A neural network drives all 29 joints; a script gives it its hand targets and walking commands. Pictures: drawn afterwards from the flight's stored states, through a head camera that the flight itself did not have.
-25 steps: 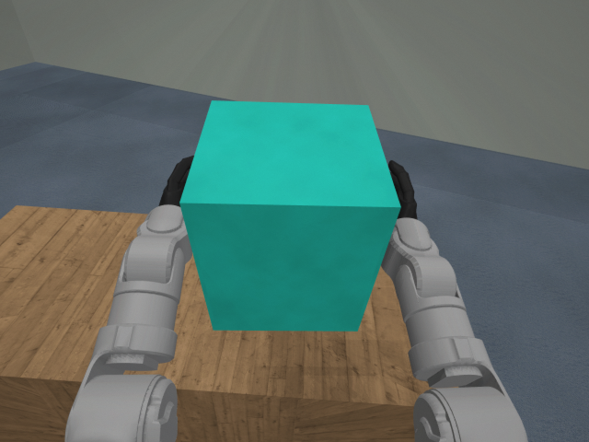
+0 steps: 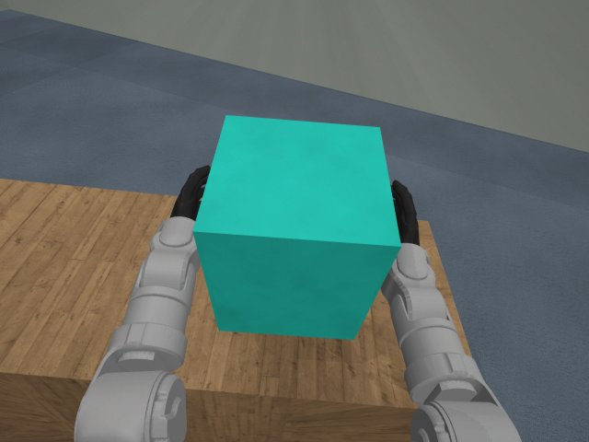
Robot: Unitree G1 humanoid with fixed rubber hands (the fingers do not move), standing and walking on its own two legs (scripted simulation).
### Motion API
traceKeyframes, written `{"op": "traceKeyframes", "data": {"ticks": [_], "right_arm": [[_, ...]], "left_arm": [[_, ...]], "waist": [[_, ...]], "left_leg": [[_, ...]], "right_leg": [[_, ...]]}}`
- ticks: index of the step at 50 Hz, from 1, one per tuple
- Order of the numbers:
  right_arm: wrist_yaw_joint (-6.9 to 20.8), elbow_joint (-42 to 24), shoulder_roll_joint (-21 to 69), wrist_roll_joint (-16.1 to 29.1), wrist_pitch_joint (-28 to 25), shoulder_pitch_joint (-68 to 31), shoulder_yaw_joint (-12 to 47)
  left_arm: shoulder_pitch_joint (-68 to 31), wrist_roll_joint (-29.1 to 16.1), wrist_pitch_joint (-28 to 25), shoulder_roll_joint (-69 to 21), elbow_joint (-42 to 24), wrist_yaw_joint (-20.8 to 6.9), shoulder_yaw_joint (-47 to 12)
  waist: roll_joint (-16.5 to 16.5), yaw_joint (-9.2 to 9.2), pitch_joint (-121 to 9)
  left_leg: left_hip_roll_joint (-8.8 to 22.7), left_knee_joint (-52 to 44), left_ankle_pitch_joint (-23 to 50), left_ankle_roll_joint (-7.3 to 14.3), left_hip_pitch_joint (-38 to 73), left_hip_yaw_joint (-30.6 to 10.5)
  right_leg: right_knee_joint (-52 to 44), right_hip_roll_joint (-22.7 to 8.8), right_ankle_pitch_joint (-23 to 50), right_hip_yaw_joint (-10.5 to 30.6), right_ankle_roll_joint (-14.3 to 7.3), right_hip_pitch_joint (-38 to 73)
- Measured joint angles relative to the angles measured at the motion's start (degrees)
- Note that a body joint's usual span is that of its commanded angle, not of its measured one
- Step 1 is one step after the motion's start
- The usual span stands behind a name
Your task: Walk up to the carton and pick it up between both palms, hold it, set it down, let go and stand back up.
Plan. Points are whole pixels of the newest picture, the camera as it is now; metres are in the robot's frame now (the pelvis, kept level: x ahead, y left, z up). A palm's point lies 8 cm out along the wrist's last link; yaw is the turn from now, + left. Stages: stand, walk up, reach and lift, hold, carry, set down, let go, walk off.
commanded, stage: set down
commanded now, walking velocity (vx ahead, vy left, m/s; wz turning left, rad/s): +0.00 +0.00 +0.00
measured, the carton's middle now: (294, 235) +0.39 +0.00 +0.10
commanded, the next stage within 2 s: none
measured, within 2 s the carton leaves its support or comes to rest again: neither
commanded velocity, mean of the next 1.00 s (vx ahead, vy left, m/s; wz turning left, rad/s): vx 0.00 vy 0.00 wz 0.00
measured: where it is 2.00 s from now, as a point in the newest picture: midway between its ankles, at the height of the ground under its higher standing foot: outside the picture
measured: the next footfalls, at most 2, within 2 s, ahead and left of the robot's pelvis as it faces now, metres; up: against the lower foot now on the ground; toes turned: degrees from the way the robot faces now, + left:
none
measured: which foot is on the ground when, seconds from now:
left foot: down 0.00-1.00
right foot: down 0.00-1.00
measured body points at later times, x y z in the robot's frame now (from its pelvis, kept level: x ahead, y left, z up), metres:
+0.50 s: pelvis +0.00 +0.01 +0.00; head -0.02 +0.06 +0.45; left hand +0.39 +0.17 +0.10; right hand +0.36 -0.14 +0.10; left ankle +0.00 +0.10 -0.75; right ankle +0.00 -0.14 -0.75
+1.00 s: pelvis +0.02 +0.01 +0.00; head +0.04 +0.06 +0.45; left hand +0.43 +0.15 +0.04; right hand +0.37 -0.15 +0.04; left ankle +0.00 +0.10 -0.75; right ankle +0.00 -0.14 -0.75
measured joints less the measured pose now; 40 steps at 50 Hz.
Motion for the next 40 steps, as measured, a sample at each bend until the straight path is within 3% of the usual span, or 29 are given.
{"op": "traceKeyframes", "data": {"ticks": [10, 19, 28, 40], "right_arm": [[-1.7, -6.8, 0.2, 2.4, -0.7, 8.1, 5.3], [-2.7, -7.2, 0.5, 2.4, -3.6, 10.4, 5.3], [-2.8, 0.8, 0.5, 0.9, -5.5, 6.8, 2.0], [-2.9, 6.9, 0.7, -0.4, -13.0, 6.2, -0.7]], "left_arm": [[8.8, 0.0, 0.0, -0.1, -8.2, -0.6, -3.5], [8.5, 0.0, -0.1, -0.1, -8.8, -1.2, -4.5], [1.4, 0.0, -0.5, -0.1, 1.2, -1.8, -2.0], [-0.9, 0.0, -9.4, -0.1, 10.8, -1.2, -1.7]], "waist": [[-0.2, 0.00, 1.4], [-1.1, 0.00, 1.2], [-1.9, -0.01, 3.4], [-2.0, -0.01, 2.3]], "left_leg": [[0.0, 0.6, -1.5, 0.0, 0.6, 0.0], [0.1, 2.2, -2.1, 0.2, 0.6, 0.0], [0.0, 2.6, -1.4, 0.5, 0.6, 0.0], [0.0, 2.0, -1.6, 0.5, -1.3, 0.0]], "right_leg": [[-1.5, 0.0, 0.0, 0.0, 0.0, 1.5], [-1.5, 0.0, 0.0, 0.0, 0.0, 2.3], [-1.5, 0.0, 0.8, 0.0, 0.0, 2.5], [-1.5, 0.0, 0.4, 0.0, 0.0, 0.3]]}}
